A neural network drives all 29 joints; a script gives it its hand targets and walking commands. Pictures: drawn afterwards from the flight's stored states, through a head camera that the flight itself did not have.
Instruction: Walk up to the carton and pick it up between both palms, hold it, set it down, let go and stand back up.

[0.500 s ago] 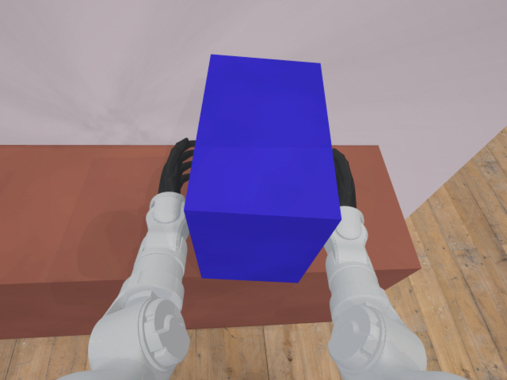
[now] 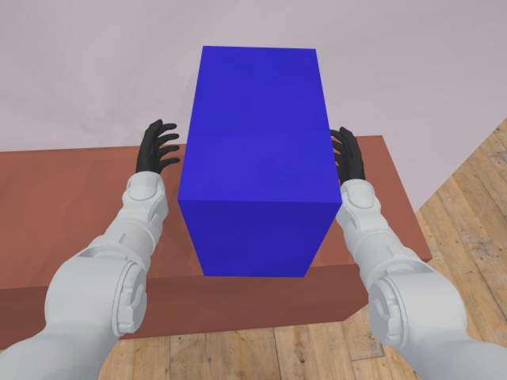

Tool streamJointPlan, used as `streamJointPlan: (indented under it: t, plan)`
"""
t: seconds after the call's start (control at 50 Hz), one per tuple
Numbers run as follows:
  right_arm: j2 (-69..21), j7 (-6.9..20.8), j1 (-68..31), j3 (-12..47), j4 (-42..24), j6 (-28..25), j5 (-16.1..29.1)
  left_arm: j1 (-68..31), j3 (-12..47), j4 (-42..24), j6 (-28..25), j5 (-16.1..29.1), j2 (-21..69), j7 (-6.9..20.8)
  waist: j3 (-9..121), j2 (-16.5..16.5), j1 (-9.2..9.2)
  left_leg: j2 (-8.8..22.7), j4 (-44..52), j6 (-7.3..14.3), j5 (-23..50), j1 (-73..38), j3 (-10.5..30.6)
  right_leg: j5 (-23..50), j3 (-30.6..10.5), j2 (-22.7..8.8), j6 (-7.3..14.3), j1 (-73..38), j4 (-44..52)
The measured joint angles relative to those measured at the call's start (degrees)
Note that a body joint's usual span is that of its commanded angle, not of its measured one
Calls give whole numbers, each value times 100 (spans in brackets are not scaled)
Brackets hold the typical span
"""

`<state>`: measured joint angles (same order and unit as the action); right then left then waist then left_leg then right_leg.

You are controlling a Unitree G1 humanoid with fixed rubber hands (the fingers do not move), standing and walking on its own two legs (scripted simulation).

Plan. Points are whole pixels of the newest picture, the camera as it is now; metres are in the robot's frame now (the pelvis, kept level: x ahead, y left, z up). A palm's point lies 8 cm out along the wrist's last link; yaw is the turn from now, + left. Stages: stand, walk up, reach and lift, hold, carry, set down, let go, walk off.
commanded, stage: set down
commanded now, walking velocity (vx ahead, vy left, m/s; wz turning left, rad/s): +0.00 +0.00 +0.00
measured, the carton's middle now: (256, 169) +0.46 +0.01 +0.03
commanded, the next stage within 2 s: none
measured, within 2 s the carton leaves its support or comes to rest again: neither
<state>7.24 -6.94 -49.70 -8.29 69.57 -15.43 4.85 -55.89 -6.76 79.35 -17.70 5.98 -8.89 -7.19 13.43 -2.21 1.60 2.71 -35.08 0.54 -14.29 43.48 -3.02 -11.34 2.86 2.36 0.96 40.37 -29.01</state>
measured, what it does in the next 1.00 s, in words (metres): stands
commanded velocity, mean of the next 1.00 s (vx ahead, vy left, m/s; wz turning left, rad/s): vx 0.00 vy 0.00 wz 0.00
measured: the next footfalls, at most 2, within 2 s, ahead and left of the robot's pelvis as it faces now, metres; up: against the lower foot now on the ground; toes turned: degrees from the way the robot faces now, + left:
none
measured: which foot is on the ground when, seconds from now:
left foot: down 0.00-1.00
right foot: down 0.00-1.00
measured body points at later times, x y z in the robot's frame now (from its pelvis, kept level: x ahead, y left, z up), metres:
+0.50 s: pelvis -0.03 -0.02 +0.01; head +0.02 +0.00 +0.45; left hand +0.45 +0.17 +0.15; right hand +0.45 -0.16 +0.15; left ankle +0.00 +0.10 -0.72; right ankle +0.00 -0.11 -0.72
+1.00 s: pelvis -0.02 -0.03 +0.02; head +0.01 -0.01 +0.47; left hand +0.43 +0.18 +0.15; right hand +0.43 -0.17 +0.15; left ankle +0.00 +0.10 -0.72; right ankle +0.00 -0.11 -0.72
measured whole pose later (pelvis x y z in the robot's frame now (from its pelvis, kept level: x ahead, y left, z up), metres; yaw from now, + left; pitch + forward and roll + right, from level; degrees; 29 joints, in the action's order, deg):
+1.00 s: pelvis -0.02 -0.03 +0.02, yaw +3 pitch +6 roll -1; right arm 9.8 -13.9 -52.9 0.5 55.5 12.0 19.6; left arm -53.7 -5.6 55.4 14.3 7.0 -15.0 -3.3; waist 3.7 1.9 -1.3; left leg 2.3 -22.5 -1.1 -8.5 19.5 -1.2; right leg -8.2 4.6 2.6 2.9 17.3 -19.8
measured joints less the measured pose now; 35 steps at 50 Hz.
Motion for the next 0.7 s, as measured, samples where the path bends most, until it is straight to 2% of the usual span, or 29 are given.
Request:
streamJointPlan:
  t: [0.16, 0.26, 0.36, 0.48, 0.7]
  plan:
    - [479, 123, -435, 554, 43, 637, 877, -219, 451, -261, 598, 529, -155, 100, -7, 134, -58, -13, 142, -1, 105, -305, 12, 53, 15, -6, 33, -267, 51]
    - [587, 164, -728, 651, 62, 1137, 1129, -493, 571, -342, 1110, 619, -216, 70, -36, 281, -93, -13, 269, -22, 206, -502, -3, 96, 3, -3, 75, -405, 67]
    - [518, 77, -1002, 600, -7, 1610, 1126, -833, 676, -313, 1557, 726, -361, -3, -103, 375, -143, -19, 366, -48, 302, -625, -5, 125, 6, -8, 117, -472, 44]
    - [322, -155, -1166, 423, -292, 2075, 961, -1115, 777, -390, 2010, 868, -580, -38, -200, 396, -202, -33, 518, -90, 435, -730, 52, 194, 64, -15, 159, -565, 123]
    - [166, -528, -1225, 144, -940, 2783, 831, -1219, 889, -1040, 2862, 1046, -929, -50, -282, 360, -322, -32, 768, -163, 576, -963, 214, 311, 219, 7, 216, -884, 442]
